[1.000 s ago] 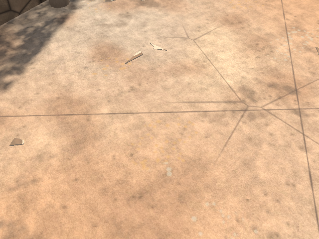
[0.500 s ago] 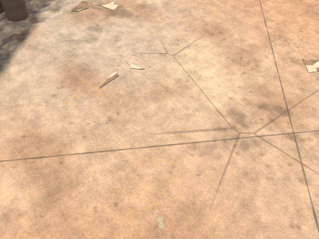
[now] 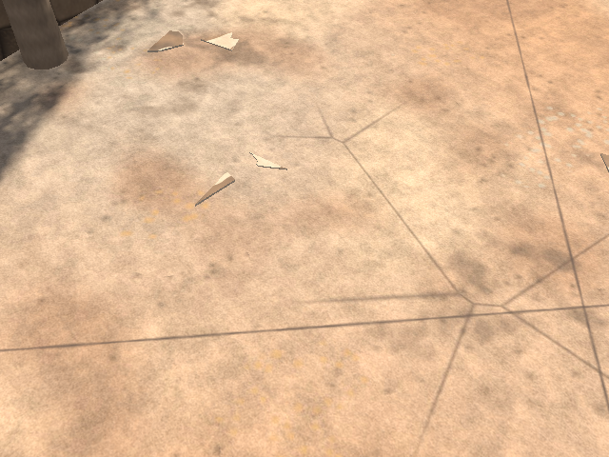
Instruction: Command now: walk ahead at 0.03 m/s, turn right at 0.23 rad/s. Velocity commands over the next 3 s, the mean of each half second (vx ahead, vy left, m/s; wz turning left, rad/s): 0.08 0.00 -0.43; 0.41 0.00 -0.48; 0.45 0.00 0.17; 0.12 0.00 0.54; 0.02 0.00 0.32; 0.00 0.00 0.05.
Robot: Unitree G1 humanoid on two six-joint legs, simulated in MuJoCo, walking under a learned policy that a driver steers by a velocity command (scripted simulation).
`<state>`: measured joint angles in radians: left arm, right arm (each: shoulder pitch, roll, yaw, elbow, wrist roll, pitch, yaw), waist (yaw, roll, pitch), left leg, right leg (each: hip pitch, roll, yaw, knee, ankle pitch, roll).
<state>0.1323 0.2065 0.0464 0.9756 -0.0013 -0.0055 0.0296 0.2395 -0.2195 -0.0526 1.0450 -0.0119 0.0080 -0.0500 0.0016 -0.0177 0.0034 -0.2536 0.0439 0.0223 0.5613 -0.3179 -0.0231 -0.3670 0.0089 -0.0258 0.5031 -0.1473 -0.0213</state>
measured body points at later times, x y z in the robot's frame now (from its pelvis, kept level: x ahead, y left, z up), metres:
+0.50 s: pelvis +0.05 -0.02 +0.01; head +0.08 -0.03 +0.46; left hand +0.23 +0.23 -0.10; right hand +0.14 -0.32 -0.10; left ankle +0.12 +0.13 -0.70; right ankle +0.06 -0.10 -0.73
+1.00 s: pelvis +0.20 -0.08 +0.00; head +0.23 -0.09 +0.45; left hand +0.51 +0.00 -0.09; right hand +0.03 -0.30 -0.12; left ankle +0.14 +0.11 -0.73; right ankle +0.26 -0.29 -0.70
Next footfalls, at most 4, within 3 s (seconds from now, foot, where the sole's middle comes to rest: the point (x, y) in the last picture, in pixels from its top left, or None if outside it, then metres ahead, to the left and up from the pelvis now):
0.62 left None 0.18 0.10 -0.77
1.06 right None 0.30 -0.30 -0.77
1.58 left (421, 390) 0.67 -0.25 -0.77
2.06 right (518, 404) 0.64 -0.47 -0.77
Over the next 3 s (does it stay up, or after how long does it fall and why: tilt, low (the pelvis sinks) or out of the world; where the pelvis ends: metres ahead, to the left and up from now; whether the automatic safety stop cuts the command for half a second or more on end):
stays up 0.59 -0.31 0.00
